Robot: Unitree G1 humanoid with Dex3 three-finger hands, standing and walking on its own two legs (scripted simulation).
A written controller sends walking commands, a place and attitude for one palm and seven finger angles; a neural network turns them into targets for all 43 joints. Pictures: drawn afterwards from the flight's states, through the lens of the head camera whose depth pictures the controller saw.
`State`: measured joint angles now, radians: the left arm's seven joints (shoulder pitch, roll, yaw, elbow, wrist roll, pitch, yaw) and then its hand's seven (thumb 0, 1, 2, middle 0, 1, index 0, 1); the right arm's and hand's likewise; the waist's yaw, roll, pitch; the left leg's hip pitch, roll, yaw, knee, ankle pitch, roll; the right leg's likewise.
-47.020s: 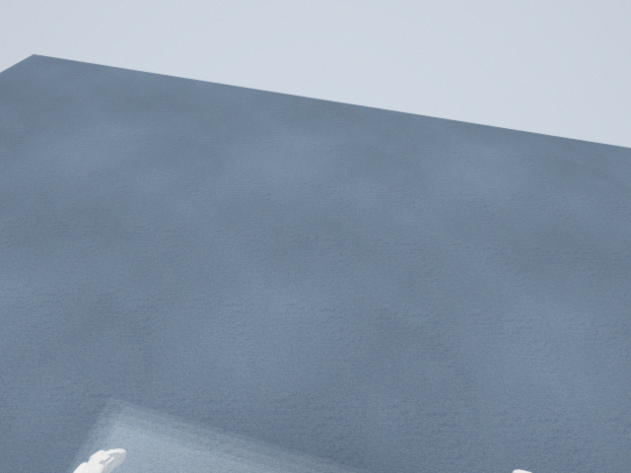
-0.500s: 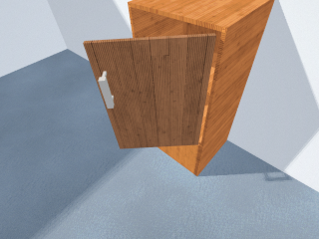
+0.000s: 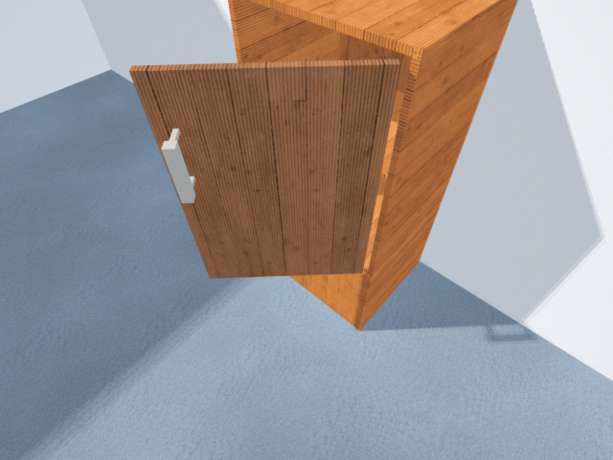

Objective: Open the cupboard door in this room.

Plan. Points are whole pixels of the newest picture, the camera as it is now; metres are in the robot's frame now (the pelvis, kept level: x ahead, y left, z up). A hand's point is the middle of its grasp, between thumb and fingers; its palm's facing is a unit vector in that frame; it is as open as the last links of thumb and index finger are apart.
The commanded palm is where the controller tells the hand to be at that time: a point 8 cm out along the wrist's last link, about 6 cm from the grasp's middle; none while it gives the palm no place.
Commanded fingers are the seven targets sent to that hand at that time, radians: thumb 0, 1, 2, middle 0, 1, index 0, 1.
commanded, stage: come to a stop and stand still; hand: left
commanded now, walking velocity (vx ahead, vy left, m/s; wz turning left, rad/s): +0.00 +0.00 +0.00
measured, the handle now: (182, 166) +0.59 +0.26 +0.03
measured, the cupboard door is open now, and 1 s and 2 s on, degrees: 44 44 44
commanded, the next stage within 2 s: look again from close up in 0.60 s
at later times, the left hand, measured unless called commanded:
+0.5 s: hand out of the picture +0.02 +0.14 -0.17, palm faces +0.04 -0.98 -0.20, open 7.3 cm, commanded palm none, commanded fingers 0.00 0.90 0.90 -0.20 -0.30 -0.20 -0.30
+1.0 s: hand out of the picture +0.03 +0.13 -0.17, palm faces +0.07 -0.98 -0.20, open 7.3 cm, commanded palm none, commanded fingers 0.00 0.90 0.90 -0.20 -0.30 -0.20 -0.30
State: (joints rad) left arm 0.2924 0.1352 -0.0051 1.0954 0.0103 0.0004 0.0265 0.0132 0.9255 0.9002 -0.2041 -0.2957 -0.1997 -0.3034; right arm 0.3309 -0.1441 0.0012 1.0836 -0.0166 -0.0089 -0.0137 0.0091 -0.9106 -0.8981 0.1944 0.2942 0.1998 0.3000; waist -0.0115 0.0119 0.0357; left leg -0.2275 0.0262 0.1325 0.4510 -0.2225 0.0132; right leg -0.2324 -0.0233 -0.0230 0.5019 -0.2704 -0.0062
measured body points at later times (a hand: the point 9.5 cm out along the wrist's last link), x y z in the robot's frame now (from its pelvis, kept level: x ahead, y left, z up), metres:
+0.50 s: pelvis +0.03 -0.02 +0.00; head +0.05 -0.03 +0.45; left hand +0.02 +0.20 -0.15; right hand +0.03 -0.24 -0.16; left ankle +0.01 +0.11 -0.74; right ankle +0.00 -0.11 -0.74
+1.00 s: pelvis +0.04 -0.04 +0.00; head +0.06 -0.04 +0.45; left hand +0.03 +0.18 -0.16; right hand +0.04 -0.25 -0.16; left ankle +0.01 +0.11 -0.74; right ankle +0.00 -0.11 -0.74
